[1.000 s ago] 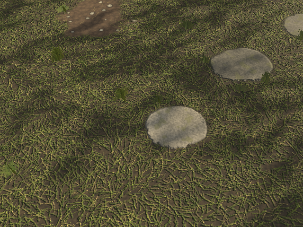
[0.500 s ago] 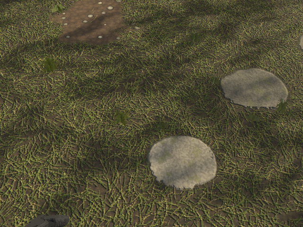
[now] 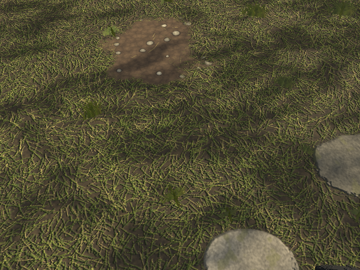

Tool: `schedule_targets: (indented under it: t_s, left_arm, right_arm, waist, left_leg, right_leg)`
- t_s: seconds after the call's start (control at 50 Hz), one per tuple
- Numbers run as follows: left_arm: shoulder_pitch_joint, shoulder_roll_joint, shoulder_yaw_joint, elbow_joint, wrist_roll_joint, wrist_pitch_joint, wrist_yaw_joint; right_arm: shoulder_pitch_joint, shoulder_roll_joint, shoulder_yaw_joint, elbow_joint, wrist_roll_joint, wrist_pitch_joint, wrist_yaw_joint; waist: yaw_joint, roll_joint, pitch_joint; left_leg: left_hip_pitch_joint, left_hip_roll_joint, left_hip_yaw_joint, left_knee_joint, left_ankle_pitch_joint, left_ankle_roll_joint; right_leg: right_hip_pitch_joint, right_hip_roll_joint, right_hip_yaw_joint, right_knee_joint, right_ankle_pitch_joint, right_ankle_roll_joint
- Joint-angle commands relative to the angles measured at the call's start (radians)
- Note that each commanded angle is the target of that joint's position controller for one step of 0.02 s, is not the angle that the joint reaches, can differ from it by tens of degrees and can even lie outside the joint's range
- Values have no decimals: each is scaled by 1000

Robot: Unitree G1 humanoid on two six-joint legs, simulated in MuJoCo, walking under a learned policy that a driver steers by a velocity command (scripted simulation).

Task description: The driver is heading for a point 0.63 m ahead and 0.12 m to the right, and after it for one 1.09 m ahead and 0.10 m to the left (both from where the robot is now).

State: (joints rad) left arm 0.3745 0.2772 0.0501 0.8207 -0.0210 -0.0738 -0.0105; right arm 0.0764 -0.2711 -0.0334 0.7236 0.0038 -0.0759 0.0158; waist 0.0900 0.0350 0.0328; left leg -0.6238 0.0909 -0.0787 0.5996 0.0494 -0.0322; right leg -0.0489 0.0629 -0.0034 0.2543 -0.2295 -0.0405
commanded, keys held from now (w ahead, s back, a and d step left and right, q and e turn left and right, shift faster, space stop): w+e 0.68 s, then w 0.06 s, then w+q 0.26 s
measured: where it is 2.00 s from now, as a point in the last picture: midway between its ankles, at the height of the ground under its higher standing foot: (247, 176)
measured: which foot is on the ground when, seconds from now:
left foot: up 0.00-0.08, down 0.10-0.64, up 0.66-1.00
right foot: down 0.00-0.12, up 0.14-0.60, down 0.62-1.00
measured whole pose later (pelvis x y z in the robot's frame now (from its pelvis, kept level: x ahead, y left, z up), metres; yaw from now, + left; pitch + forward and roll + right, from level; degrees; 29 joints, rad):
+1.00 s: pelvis +0.52 -0.11 +0.00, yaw -24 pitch +1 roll -1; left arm 0.30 0.27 0.05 0.74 0.01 -0.08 -0.01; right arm 0.14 -0.29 -0.05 0.81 0.02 -0.07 0.02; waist 0.04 0.05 0.03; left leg -0.69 0.12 -0.04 0.70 0.11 -0.02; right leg 0.00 0.09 -0.04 0.21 -0.22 -0.08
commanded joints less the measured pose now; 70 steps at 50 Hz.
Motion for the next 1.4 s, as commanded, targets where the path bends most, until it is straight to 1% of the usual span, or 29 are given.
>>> schedule_targets:
  t_s: [0.02, 0.1, 0.12, 0.14, 0.16, 0.18, 0.2, 0.26, 0.52, 0.58, 0.62, 0.64, 0.66, 0.68, 0.7, 0.72, 0.74, 0.82, 0.96, 1.06, 1.12, 1.16, 1.18, 1.2, 1.22, 1.24, 1.28, 1.3, 1.4]
  left_arm:
    - [11, 181, 49, -43, -11, 3, 14]
    - [3, 150, 40, -43, 2, 20, 20]
    - [1, 76, 13, -76, 26, 19, 19]
    - [139, -3, -10, -104, 0, 4, 18]
    - [94, 106, 16, -83, -23, 1, 21]
    - [0, 161, 34, -105, -28, 2, 22]
    - [-46, 151, 37, -110, -18, 8, 26]
    - [-40, 105, 40, -123, -13, 32, 13]
    - [-340, 54, 17, -268, -3, 45, -43]
    - [-285, 102, 41, -279, 4, 54, -47]
    - [-6, 191, 95, -207, -1, 64, -30]
    - [99, 281, 118, -183, -10, 76, -6]
    - [33, 340, 113, -226, -8, 56, -14]
    - [36, 237, 86, -235, -4, 39, -26]
    - [5, 197, 72, -223, 5, 25, -26]
    - [-57, 170, 62, -224, 7, 18, -25]
    - [-110, 137, 51, -231, 15, 15, -20]
    - [-131, 128, 42, -210, 26, -6, -8]
    - [-78, 148, 42, -132, 31, -19, 8]
    - [-32, 154, 50, -69, 21, -4, 11]
    - [-72, 178, 56, -71, 19, 22, 31]
    - [-104, 188, 54, -89, 20, 42, 52]
    - [-92, 172, 43, -107, 29, 36, 58]
    - [62, 34, 1, -141, 68, 13, 35]
    - [27, 121, 5, -120, 41, -10, 19]
    - [-84, 162, 17, -153, 0, -18, 12]
    - [-178, 161, 18, -176, 22, -9, 29]
    - [-170, 167, 24, -186, 29, 7, 35]
    - [-102, 105, 10, -169, 39, 42, 55]
  right_arm:
    - [-88, -86, -22, -84, 7, -28, 12]
    - [131, -178, -67, -27, 3, -44, 3]
    - [300, -250, -86, -10, -14, -43, -8]
    - [341, -313, -101, 17, -13, -27, -4]
    - [323, -207, -77, 5, -6, -24, -1]
    - [267, -155, -61, 2, -2, -25, -4]
    - [199, -125, -48, -1, -7, -26, -2]
    - [121, -84, -42, 14, -17, -35, -6]
    - [201, -204, -82, 103, 13, -7, -23]
    - [193, -247, -96, 103, 29, 13, -29]
    - [178, -234, -89, 94, 31, 23, -34]
    - [222, -140, -57, 73, -18, 16, -31]
    - [269, -68, -26, 14, -19, -17, -16]
    - [142, -179, -50, 7, 20, -46, -3]
    - [93, -186, -51, -10, 44, -60, 3]
    - [98, -163, -46, 5, 29, -63, -6]
    - [111, -164, -49, 20, 6, -57, -13]
    - [167, -123, -44, 59, 3, -9, -9]
    - [-8, -79, -23, 16, 17, -8, 8]
    - [-92, -74, -18, -35, 20, -12, 37]
    - [-49, -96, -30, -51, 3, -14, 55]
    - [171, -168, -69, -6, -2, -16, 49]
    - [293, -233, -91, 6, -5, -12, 33]
    - [291, -332, -103, -12, -10, -9, 22]
    - [327, -253, -88, -33, -5, -2, 18]
    - [268, -215, -79, -51, -3, 6, 13]
    - [155, -165, -64, -72, 17, 25, 0]
    - [136, -163, -62, -81, 4, 30, -5]
    - [90, -207, -80, -93, -2, 49, -20]
  waist:
    - [-27, -100, 18]
    - [-156, -107, -109]
    - [-220, 17, -278]
    - [-154, 311, -393]
    - [-189, 196, -324]
    - [-192, 126, -199]
    - [-166, 54, -128]
    - [-104, 107, -52]
    - [-165, 6, 61]
    - [-103, 48, -4]
    - [53, 17, -153]
    - [50, -192, -231]
    - [-44, -349, -380]
    - [33, -168, -354]
    - [16, -137, -217]
    - [-34, -36, -142]
    - [-68, -38, -105]
    - [-108, -70, -83]
    - [-32, -86, 14]
    - [1, -72, 63]
    - [-45, -110, 19]
    - [-156, -123, -124]
    - [-213, -43, -224]
    - [-90, 241, -374]
    - [-181, 115, -557]
    - [-198, 60, -438]
    - [-145, -67, -201]
    - [-108, -47, -154]
    - [-54, 27, -171]
  left_leg:
    - [116, -42, 8, -94, 17, 5]
    - [472, -40, 22, -155, -109, 78]
    - [750, 152, -163, -123, -135, 140]
    - [1019, 345, -578, -220, -359, 283]
    - [949, 313, -614, -294, -536, 261]
    - [837, 281, -457, -307, -507, 220]
    - [719, 231, -337, -329, -378, 192]
    - [544, 173, -139, -405, -189, 197]
    - [665, 196, 218, -423, 85, 172]
    - [722, 196, 268, -239, 505, 140]
    - [583, 138, 312, 149, 560, 90]
    - [290, 64, 312, 485, -57, 42]
    - [-67, -143, 113, 777, -663, 1]
    - [-173, -85, -24, 817, -602, 23]
    - [-204, -44, -3, 762, -506, 48]
    - [-147, 5, 1, 672, -426, 49]
    - [-80, 36, 2, 593, -377, 41]
    - [17, 62, 30, 482, -272, 3]
    - [-13, 23, 53, 98, 116, 12]
    - [-91, -17, 53, -28, 53, 57]
    - [-12, -85, 128, -55, -94, 98]
    - [278, -171, 174, -95, -59, 137]
    - [565, -68, 17, -106, 192, 197]
    - [984, 248, -460, -32, 544, 426]
    - [1068, 286, -623, -112, 472, 485]
    - [977, 234, -468, -133, 433, 426]
    - [652, 153, -318, -200, 358, 351]
    - [513, 126, -289, -235, 358, 342]
    - [329, 56, -198, -247, 435, 316]
  right_leg:
    - [-69, -267, 194, -42, 168, -150]
    - [-97, -209, 193, 244, 271, -80]
    - [-261, -127, 130, 558, 66, -37]
    - [-612, -10, 59, 871, -363, 17]
    - [-709, -66, 145, 993, -342, 19]
    - [-744, -101, 134, 1013, -250, 14]
    - [-707, -138, 119, 987, -173, 17]
    - [-612, -193, 114, 912, -62, 35]
    - [-625, -163, -16, 410, 198, -2]
    - [-481, -79, -92, 390, 55, -60]
    - [-78, 4, -105, 313, 98, -128]
    - [208, -188, 193, 306, 153, -196]
    - [445, -394, 805, 104, -137, -405]
    - [420, -392, 787, 17, -202, -347]
    - [297, -366, 637, 16, -134, -301]
    - [148, -324, 514, 22, 1, -265]
    - [37, -293, 423, 15, 131, -248]
    - [-108, -255, 234, -56, 365, -238]
    - [-77, -226, 31, -139, 273, -152]
    - [116, -296, -19, -100, 349, -139]
    - [185, -298, -61, 70, 802, -98]
    - [130, -244, -104, 389, 1031, -39]
    - [-78, -194, -115, 669, 756, 18]
    - [-524, 14, -73, 1089, -328, 105]
    - [-594, 31, 126, 1237, -440, 106]
    - [-658, -38, 151, 1212, -364, 87]
    - [-648, -101, 105, 1059, -261, 86]
    - [-571, -113, 105, 1007, -234, 88]
    - [-451, -80, 70, 733, -124, 139]
Next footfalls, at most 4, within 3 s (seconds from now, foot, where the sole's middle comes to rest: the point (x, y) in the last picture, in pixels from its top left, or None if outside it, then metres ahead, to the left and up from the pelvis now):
0.10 left None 0.24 0.15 -0.78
0.62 right None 0.46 -0.17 -0.78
1.18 left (230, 183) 0.84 -0.10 -0.78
1.64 right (283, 181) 0.87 -0.32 -0.78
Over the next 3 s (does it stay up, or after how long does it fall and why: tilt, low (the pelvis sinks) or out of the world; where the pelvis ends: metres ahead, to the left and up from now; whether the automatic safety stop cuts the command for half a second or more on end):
stays up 1.18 -0.01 -0.01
